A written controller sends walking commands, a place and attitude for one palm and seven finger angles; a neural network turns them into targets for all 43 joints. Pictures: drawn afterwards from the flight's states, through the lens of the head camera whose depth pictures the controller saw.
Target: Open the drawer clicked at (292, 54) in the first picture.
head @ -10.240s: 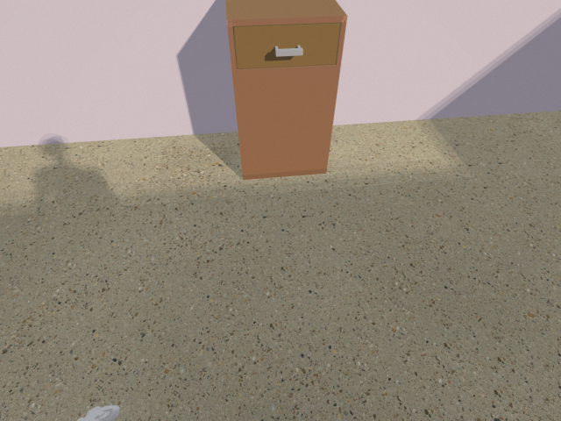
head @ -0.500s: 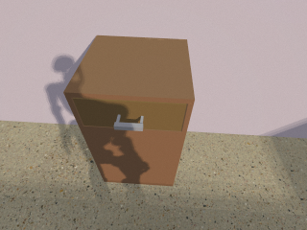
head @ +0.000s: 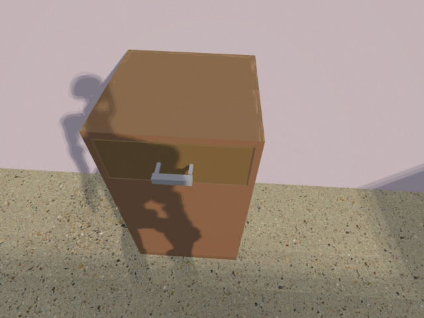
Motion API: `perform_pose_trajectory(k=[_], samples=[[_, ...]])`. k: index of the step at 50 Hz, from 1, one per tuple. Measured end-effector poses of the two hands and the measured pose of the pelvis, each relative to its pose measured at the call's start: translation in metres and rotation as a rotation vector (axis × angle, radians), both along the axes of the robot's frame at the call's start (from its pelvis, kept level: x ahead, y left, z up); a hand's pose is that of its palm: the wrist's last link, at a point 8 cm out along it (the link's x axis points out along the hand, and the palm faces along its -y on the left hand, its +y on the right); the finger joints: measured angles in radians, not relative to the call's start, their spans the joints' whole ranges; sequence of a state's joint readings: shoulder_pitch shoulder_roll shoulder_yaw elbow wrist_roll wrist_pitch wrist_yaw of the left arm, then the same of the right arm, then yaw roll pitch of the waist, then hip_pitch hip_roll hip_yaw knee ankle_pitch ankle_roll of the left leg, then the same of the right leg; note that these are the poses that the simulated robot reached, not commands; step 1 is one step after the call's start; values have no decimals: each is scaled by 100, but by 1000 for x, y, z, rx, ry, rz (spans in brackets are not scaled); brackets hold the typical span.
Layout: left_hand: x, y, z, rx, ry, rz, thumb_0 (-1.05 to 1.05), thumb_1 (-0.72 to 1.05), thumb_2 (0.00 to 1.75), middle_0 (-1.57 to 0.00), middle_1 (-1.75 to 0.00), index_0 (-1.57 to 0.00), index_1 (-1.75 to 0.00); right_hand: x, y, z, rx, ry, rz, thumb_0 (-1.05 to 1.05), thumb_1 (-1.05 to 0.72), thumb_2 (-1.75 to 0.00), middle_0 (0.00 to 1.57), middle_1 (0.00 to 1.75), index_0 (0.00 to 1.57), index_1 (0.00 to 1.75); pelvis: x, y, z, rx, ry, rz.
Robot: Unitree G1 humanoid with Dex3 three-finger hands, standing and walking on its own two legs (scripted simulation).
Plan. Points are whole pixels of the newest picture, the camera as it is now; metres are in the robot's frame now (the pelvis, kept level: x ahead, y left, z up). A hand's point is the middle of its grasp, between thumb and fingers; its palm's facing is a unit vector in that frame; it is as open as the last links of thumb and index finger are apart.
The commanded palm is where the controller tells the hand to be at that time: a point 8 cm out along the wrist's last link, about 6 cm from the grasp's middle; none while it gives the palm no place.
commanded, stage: look again from close up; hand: left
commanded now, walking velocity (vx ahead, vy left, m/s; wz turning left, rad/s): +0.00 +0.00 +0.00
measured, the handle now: (173, 173) +0.48 +0.14 -0.08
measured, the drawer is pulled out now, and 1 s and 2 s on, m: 0.00 0.00 0.00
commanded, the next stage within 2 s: raise the hand with hooked fingers in 0.50 s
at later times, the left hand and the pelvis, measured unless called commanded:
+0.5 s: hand out of the picture -0.03 +0.14 -0.18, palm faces +0.05 -0.99 -0.13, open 7.3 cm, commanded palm none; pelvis +0.00 -0.01 +0.00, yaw +1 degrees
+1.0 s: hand (154, 294) +0.18 +0.12 -0.05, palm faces -0.06 -0.40 -0.91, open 8.4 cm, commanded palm +0.14 +0.19 -0.02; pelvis -0.04 -0.02 -0.03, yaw -3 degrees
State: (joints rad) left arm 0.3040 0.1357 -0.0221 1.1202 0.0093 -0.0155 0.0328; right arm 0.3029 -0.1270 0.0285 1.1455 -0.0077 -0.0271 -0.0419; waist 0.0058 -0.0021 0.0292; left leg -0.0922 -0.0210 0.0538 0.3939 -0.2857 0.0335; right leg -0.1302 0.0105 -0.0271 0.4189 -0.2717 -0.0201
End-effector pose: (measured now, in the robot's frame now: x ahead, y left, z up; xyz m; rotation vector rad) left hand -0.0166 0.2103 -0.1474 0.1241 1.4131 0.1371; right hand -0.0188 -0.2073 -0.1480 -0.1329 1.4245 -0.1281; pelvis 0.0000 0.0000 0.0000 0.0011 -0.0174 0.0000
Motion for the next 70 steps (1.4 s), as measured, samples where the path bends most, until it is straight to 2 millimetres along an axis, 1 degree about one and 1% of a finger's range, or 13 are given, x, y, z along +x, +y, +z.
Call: perform_pose_trajectory(k=[31,34,36,38,42,45,48,51,54,58,62,66,70], samples=[[-19,-22,-3,-30,21,27,0,91,89,-20,-30,-20,-30,-6,-3,1,9,17,4,1,-90,-90,20,29,20,30,-3,-8,0,-6,5,12],[13,4,25,114,-141,-107,6,96,89,-21,-31,-21,-31,6,-17,4,-46,-123,-6,3,-93,-90,20,30,20,30,-7,-6,-3,3,4,-14],[46,25,56,253,-312,-144,8,96,88,-21,-32,-21,-32,23,-28,4,-70,-254,-31,4,-93,-90,20,30,20,30,-10,-5,-5,13,14,0],[86,34,91,382,-484,-246,8,94,87,-21,-33,-21,-33,47,-38,5,-79,-382,-21,4,-93,-90,20,30,20,30,-16,-3,-8,16,27,12],[165,8,150,638,-825,-560,6,85,85,-21,-37,-21,-37,105,-51,16,-87,-623,56,3,-92,-90,20,30,20,30,-30,-2,-17,18,76,22],[195,-30,168,767,-1002,-740,4,78,82,-21,-41,-21,-41,142,-57,34,-82,-732,91,2,-91,-90,20,29,20,30,-37,-5,-23,28,109,-10],[191,-59,160,796,-1068,-855,2,71,80,-21,-45,-21,-45,169,-58,52,-67,-761,125,2,-91,-90,20,29,20,30,-41,-13,-28,46,139,-44],[166,-67,139,821,-1033,-928,1,63,77,-22,-49,-22,-49,190,-56,63,-59,-744,189,2,-91,-90,20,29,20,30,-44,-22,-32,54,149,-49],[137,-53,124,907,-937,-972,0,55,74,-24,-54,-24,-54,206,-49,63,-49,-729,245,1,-90,-90,20,30,20,30,-46,-28,-36,49,153,-38],[122,-20,131,1105,-859,-998,0,44,70,-26,-60,-26,-60,221,-35,48,-13,-726,291,1,-90,-90,20,30,20,30,-49,-33,-44,38,162,-8],[142,-3,161,1234,-915,-955,0,34,66,-27,-66,-27,-66,219,-18,29,43,-715,309,1,-90,-90,20,30,20,30,-53,-35,-49,27,155,26],[175,-15,183,1203,-980,-912,0,25,62,-27,-72,-27,-72,200,-7,17,91,-660,270,1,-90,-90,20,30,20,30,-53,-35,-44,27,141,32],[197,-29,188,1120,-968,-979,0,16,58,-27,-78,-27,-78,172,-11,15,96,-576,218,2,-90,-90,20,30,20,30,-48,-34,-33,37,132,5]])
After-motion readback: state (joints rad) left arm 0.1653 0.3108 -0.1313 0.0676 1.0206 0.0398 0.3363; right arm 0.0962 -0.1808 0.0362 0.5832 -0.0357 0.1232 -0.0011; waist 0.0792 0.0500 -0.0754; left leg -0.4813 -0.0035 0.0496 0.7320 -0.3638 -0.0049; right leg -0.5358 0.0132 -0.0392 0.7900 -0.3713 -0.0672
